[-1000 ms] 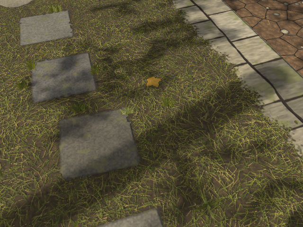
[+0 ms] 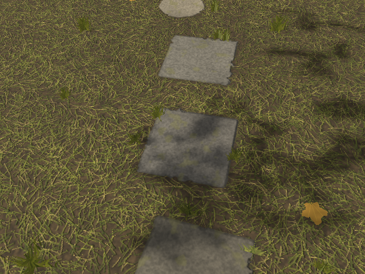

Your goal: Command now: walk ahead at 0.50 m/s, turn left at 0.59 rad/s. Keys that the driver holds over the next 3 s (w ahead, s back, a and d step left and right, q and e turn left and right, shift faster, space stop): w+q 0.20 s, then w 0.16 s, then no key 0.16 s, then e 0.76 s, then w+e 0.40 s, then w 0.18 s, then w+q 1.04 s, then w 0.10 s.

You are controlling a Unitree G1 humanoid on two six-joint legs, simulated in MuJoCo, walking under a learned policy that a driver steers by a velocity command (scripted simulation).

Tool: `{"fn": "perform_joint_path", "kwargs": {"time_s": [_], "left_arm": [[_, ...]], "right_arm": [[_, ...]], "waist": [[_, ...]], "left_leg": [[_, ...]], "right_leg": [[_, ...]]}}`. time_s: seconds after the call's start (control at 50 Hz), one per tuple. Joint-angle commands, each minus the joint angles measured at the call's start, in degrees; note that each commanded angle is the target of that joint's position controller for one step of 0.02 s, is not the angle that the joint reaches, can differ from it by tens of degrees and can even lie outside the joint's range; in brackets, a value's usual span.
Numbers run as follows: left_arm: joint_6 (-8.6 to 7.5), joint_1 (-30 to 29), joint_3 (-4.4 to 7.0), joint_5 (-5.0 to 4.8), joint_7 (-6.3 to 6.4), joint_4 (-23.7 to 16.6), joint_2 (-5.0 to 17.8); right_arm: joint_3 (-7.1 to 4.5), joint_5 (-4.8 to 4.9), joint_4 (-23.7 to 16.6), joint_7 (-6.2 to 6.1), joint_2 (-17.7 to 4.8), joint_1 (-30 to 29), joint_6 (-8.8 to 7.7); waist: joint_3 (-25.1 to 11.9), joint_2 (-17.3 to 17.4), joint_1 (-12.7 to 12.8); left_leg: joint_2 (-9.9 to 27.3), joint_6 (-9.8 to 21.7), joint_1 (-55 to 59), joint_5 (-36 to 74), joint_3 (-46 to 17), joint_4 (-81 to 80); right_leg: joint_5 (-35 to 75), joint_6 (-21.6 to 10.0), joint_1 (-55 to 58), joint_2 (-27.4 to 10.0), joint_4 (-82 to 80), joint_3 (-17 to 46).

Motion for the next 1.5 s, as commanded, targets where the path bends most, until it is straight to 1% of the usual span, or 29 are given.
{"fn": "perform_joint_path", "kwargs": {"time_s": [0.02,0.18,0.28,0.32,0.36,0.38,0.4,0.42,0.44,0.46,0.5,0.56,0.64,0.78,0.86,0.88,0.9,0.92,0.94,0.98,1.02,1.18,1.28,1.34,1.36,1.38,1.4,1.44,1.5], "left_arm": [[-1.91,5.26,1.56,-0.79,-0.29,-0.67,5.66],[-2.11,8.92,2.19,-0.91,-0.55,1.98,6.58],[-1.01,14.2,2.52,-0.83,-0.14,4.9,8.6],[-0.19,15.05,2.59,-0.72,0.01,6.01,10.02],[0.5,14.83,1.99,-1.08,0.08,5.95,9.5],[0.21,15.91,0.57,-2.5,-0.48,2.71,4.69],[0.34,16.87,1.03,-2.58,-0.59,1.51,5.03],[0.77,11.5,1.94,-2.02,-0.15,1.27,8.1],[0.42,9.83,1.04,-2.67,-0.16,1.16,5.21],[0.58,10.52,0.82,-2.37,-0.17,2.22,4.3],[2.35,13.53,1.01,-0.51,-0.42,4.04,4.1],[3.82,15.86,1.07,-0.73,-1.0,5.58,2.29],[4.36,9.87,1.01,-0.58,-0.69,4.7,1.91],[4.5,3.41,1.18,-0.23,-0.73,1.51,2.44],[3.92,6.53,1.61,-0.43,-0.75,1.03,2.36],[3.24,9.65,2.55,-0.28,-0.49,1.39,5.49],[2.92,11.65,4.72,-0.26,-0.04,0.52,13.75],[3.56,15.63,5.0,-2.12,-0.24,1.93,13.69],[4.14,13.64,4.78,-2.38,-0.26,1.69,12.11],[5.44,4.85,3.62,-1.76,0.46,-0.25,7.9],[5.73,2.26,3.37,-1.61,0.48,-1.33,6.97],[6.02,4.92,4.81,-0.91,-0.16,-1.64,10.51],[6.67,2.51,5.29,-0.58,-0.83,-2.64,11.16],[7.25,-1.37,5.27,-1.44,-0.99,-3.54,10.06],[7.03,-0.75,4.43,-1.88,-0.78,-4.65,6.41],[6.38,-0.8,3.94,-1.73,-0.55,-5.74,4.8],[5.89,-2.4,4.78,0.44,-0.66,-5.44,9.58],[5.58,2.09,5.16,0.37,-2.28,-3.02,9.68],[5.79,2.13,4.56,0.49,-3.92,-2.41,8.03]], "right_arm": [[-0.21,-0.45,-3.75,1.28,-1.98,1.2,0.96],[1.58,-0.16,-9.72,3.25,0.61,-14.23,0.79],[2.03,-0.98,-11.82,3.19,0.39,-19.39,0.54],[1.6,-1.43,-10.6,2.39,-0.46,-15.69,0.17],[0.16,-2.27,-5.06,1.29,-2.95,0.09,-1.01],[-1.19,-3.25,-4.22,0.21,-8.34,6.86,-1.29],[-1.98,-0.59,-4.43,-0.39,-11.82,6.69,-0.75],[-1.82,0.96,-4.23,-0.99,-10.49,4.6,-0.62],[-0.81,1.12,-3.59,-1.34,-6.98,1.48,-1.23],[0.2,1.17,-3.15,-1.39,-3.64,-1.09,-1.58],[1.51,1.26,-2.9,-1.5,-0.54,-5.21,-1.97],[1.64,0.9,-1.56,-1.44,-1.59,-4.99,-2.98],[2.19,0.65,0.1,-2.0,-1.13,-4.7,-3.04],[0.92,0.57,2.09,-3.5,-3.36,-0.84,-0.74],[-0.13,0.81,2.04,-4.06,-4.69,-1.67,0.62],[-0.29,0.65,1.53,-4.08,-4.61,-0.83,0.61],[0.39,1.16,-1.53,-3.77,-1.6,-1.17,0.68],[0.86,0.47,-2.42,-3.77,-0.33,-3.15,1.99],[0.85,0.28,-2.16,-3.57,-0.57,-3.56,2.65],[0.51,0.65,-2.37,-3.45,-1.34,-6.21,2.45],[0.3,-0.33,-2.01,-3.13,-1.97,-4.78,2.78],[0.84,0.75,-5.03,-3.38,-1.21,-8.64,3.64],[1.03,1.51,-6.09,-3.76,-1.75,-7.22,2.52],[1.13,1.19,-4.77,-3.93,-1.71,0.24,1.16],[0.08,0.44,-4.82,-4.57,-6.84,2.22,0.83],[-1.33,-0.46,-6.12,-4.47,-13.47,-0.19,0.75],[-1.13,-1.27,-6.28,-4.26,-11.22,-3.45,0.72],[0.34,-0.02,-7.06,-3.85,-5.66,-7.73,0.01],[0.51,0.33,-6.66,-3.26,-4.5,-4.57,-1.19]], "waist": [[-1.87,-8.47,1.17],[1.17,-7.56,3.31],[2.44,-7.46,4.7],[-0.26,-8.39,2.67],[-9.35,-5.67,-4.29],[-17.8,3.76,-5.97],[-23.03,9.92,-3.82],[-18.09,1.38,-4.1],[-11.9,1.14,-2.12],[-7.09,-0.72,0.29],[-4.63,0.35,3.91],[-6.01,0.72,5.66],[-3.29,3.02,4.24],[-2.2,2.43,0.99],[-2.94,0.5,3.0],[-5.9,-4.72,4.3],[-7.98,-15.87,4.11],[-12.48,-16.29,6.11],[-9.11,-9.57,4.72],[-1.38,-5.29,2.04],[-3.23,-7.02,1.05],[-5.31,-9.61,3.79],[-5.65,-10.72,3.41],[-5.4,-7.98,-1.64],[-4.04,2.69,-1.72],[-2.33,13.08,-1.08],[1.66,4.94,0.73],[1.88,3.83,4.27],[1.31,5.15,2.32]], "left_leg": [[4.69,-0.82,-10.29,3.49,-1.6,1.34],[5.89,-1.87,-13.42,18.46,3.54,-17.97],[3.33,1.43,-8.03,12.11,7.58,-29.29],[-0.18,3.7,-1.11,6.66,9.07,-32.03],[-1.69,6.52,20.58,9.41,7.13,-38.02],[14.33,11.23,39.31,7.49,-13.18,-39.1],[27.45,17.34,43.67,28.88,-35.98,-45.23],[24.72,16.8,39.28,47.5,-24.93,-42.83],[22.24,15.53,32.63,58.04,-15.9,-42.35],[18.89,11.94,26.25,56.49,-10.6,-44.26],[15.03,8.69,17.78,54.03,-5.29,-47.76],[13.95,8.67,14.39,58.35,-0.02,-49.69],[12.73,6.52,13.35,52.67,5.61,-50.41],[17.14,8.07,20.99,48.75,5.2,-44.42],[16.65,5.09,20.53,45.53,6.2,-32.91],[12.84,1.73,16.26,37.56,9.03,-23.12],[2.49,-2.57,0.84,7.1,13.16,-6.67],[-2.28,-3.44,-3.68,-19.86,4.91,2.06],[0.32,-4.02,-5.56,-17.09,1.33,6.39],[2.83,-4.9,-7.87,-8.06,0.36,1.6],[2.16,-6.0,-5.7,-3.91,1.28,-1.36],[1.31,-7.04,-3.97,-3.0,-0.02,-15.58],[-0.86,-5.4,3.0,-4.27,-0.24,-24.98],[-1.09,-2.45,19.89,-1.2,-0.26,-44.76],[10.83,0.15,25.61,-13.72,-13.19,-53.53],[24.19,4.79,23.01,-25.17,-32.58,-61.1],[24.07,6.37,15.78,-24.69,-30.13,-60.3],[17.53,4.19,15.27,-16.55,-19.61,-59.43],[14.44,3.61,19.22,-8.45,-10.24,-59.31]], "right_leg": [[8.75,-6.43,8.63,-15.91,-15.03,13.46],[16.86,-5.64,10.93,-13.74,-17.11,-1.73],[26.18,-5.04,16.85,-16.28,-13.87,-4.24],[43.63,-4.67,19.48,-16.72,-5.44,-5.78],[41.04,-3.05,12.33,-14.46,14.95,-8.6],[16.35,-0.28,-5.68,-10.18,34.31,-9.51],[-21.22,1.91,-17.0,-0.74,50.9,-4.12],[-17.24,1.72,-19.44,-3.29,52.82,3.57],[-15.14,1.43,-19.37,-4.72,50.22,4.91],[-13.97,1.19,-17.64,-6.35,44.54,5.1],[-11.44,1.79,-11.07,-6.43,38.69,4.87],[-6.91,2.53,-6.96,-3.96,34.9,4.23],[-0.15,2.2,-7.58,-3.45,24.81,4.1],[-5.49,-0.27,-9.61,-2.47,15.93,1.36],[-3.71,-3.34,-2.72,-0.77,4.05,0.5],[11.65,-5.52,4.56,-4.0,-0.31,6.91],[41.4,-14.03,13.82,-18.69,-1.54,27.39],[49.14,-21.38,14.64,-24.18,-4.08,34.4],[40.88,-21.25,12.02,-21.83,-4.62,29.7],[24.11,-15.42,4.68,-14.25,-7.49,22.56],[24.46,-13.01,4.31,-10.32,-7.32,19.41],[6.47,-11.88,5.19,-9.18,-8.4,25.92],[7.77,-10.35,3.19,-8.62,-7.01,31.3],[-20.28,-5.59,-8.51,-2.71,-5.8,31.4],[-28.01,-1.83,-17.89,3.16,5.71,24.17],[-22.37,-0.2,-26.04,11.6,21.05,12.26],[-15.48,-0.13,-25.06,4.78,27.34,14.38],[-8.46,0.97,-22.46,3.58,33.54,12.41],[-4.64,2.3,-25.19,1.61,39.3,9.37]]}}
